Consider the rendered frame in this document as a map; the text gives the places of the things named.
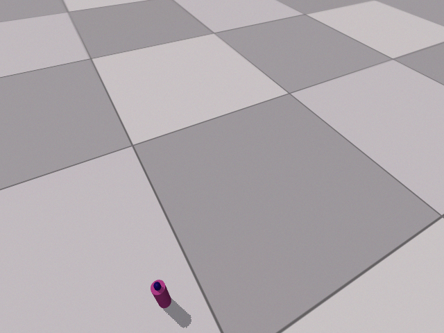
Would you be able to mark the bottle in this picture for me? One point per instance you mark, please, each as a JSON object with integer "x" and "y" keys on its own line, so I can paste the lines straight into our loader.
{"x": 161, "y": 294}

